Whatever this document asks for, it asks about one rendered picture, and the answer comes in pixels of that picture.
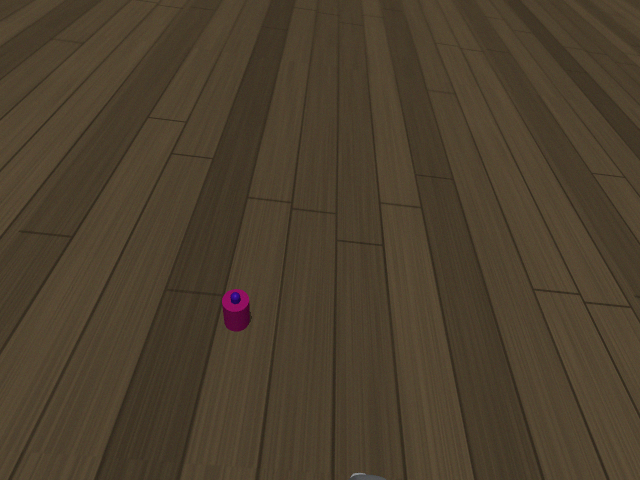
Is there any bottle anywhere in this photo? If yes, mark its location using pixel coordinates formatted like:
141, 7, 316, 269
222, 289, 250, 332

